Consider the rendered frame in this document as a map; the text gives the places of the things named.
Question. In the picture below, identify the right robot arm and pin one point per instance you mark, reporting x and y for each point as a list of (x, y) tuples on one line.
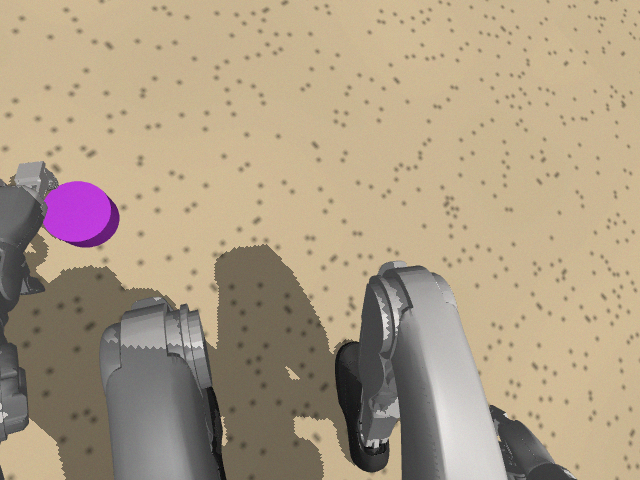
[(550, 471)]

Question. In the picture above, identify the right robot hand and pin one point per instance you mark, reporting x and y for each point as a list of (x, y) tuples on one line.
[(520, 448)]

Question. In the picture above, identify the tin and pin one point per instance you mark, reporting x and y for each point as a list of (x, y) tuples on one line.
[(81, 214)]

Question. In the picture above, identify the right robot foot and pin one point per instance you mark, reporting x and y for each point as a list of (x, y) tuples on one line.
[(349, 390)]

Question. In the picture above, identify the left robot arm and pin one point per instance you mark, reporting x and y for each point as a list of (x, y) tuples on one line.
[(14, 415)]

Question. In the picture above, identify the left robot hand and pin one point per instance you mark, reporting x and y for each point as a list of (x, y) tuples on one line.
[(23, 210)]

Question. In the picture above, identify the left robot foot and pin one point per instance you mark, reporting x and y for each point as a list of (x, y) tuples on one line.
[(217, 434)]

